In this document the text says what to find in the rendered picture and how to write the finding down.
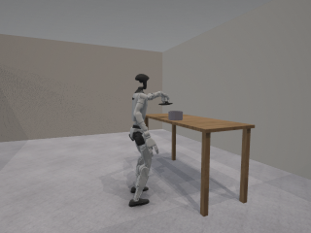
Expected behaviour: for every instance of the left robot thigh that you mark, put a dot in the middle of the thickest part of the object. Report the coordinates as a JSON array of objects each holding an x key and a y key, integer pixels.
[{"x": 140, "y": 160}]

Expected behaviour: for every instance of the robot left forearm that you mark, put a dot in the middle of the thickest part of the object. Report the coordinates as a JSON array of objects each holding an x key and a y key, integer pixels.
[{"x": 157, "y": 94}]

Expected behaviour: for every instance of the left robot upper arm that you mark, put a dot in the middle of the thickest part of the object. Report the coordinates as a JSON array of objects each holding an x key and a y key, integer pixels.
[{"x": 150, "y": 97}]

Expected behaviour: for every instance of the robot right hand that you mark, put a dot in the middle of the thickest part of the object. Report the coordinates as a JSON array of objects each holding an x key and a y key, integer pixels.
[{"x": 150, "y": 143}]

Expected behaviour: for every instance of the pot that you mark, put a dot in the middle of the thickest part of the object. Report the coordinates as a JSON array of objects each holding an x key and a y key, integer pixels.
[{"x": 175, "y": 115}]

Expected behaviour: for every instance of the right robot upper arm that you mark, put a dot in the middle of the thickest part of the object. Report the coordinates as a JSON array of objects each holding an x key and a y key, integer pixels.
[{"x": 141, "y": 99}]

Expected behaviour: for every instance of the robot head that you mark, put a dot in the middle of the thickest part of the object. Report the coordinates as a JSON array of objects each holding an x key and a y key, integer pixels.
[{"x": 142, "y": 78}]

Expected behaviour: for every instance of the lid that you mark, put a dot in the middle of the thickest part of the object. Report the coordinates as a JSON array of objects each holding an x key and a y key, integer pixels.
[{"x": 163, "y": 104}]

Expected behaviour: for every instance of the robot left hand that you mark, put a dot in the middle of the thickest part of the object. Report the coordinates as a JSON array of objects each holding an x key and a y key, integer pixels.
[{"x": 163, "y": 98}]

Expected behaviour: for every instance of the robot right forearm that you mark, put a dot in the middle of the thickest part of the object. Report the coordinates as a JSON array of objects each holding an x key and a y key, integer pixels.
[{"x": 142, "y": 125}]

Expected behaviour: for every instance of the table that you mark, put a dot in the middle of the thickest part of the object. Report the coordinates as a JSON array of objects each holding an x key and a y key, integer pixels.
[{"x": 207, "y": 126}]

